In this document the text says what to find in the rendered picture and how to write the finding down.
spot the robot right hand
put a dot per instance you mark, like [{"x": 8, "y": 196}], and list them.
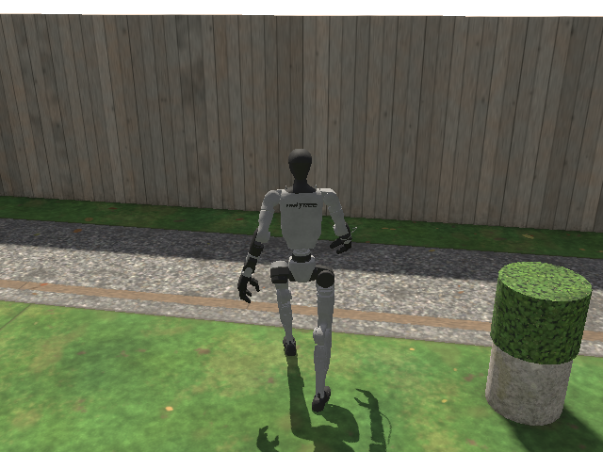
[{"x": 338, "y": 242}]

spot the robot left hand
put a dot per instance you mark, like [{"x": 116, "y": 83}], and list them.
[{"x": 242, "y": 287}]

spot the right robot forearm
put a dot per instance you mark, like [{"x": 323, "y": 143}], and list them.
[{"x": 346, "y": 239}]

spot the right robot upper arm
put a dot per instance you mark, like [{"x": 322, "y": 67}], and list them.
[{"x": 329, "y": 198}]

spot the left robot foot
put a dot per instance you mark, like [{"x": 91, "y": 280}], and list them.
[{"x": 290, "y": 350}]

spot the left robot forearm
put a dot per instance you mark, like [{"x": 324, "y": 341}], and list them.
[{"x": 252, "y": 257}]

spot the left robot upper arm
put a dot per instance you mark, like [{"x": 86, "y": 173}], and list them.
[{"x": 272, "y": 198}]

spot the humanoid robot torso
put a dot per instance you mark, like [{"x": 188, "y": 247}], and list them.
[{"x": 301, "y": 216}]

